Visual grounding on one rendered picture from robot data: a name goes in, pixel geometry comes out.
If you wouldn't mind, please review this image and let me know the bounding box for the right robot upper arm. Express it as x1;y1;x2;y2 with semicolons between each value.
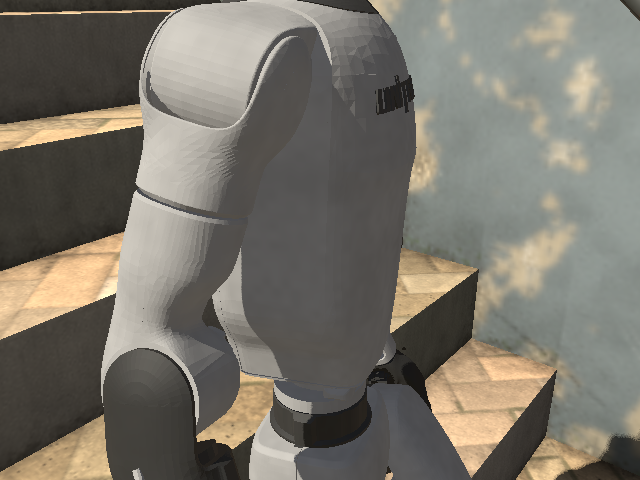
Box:
101;2;317;436

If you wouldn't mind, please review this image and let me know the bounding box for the left robot thigh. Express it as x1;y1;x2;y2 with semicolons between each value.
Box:
367;383;472;480

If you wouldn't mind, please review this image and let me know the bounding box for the left robot hand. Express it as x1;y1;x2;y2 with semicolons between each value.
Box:
366;347;432;412

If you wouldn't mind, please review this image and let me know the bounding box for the right robot forearm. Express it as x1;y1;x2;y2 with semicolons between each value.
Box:
103;348;241;480

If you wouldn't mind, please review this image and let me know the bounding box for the robot torso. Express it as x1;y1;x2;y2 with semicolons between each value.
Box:
212;0;417;480

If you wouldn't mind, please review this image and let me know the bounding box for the left robot forearm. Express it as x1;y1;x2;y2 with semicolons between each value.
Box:
376;330;396;366

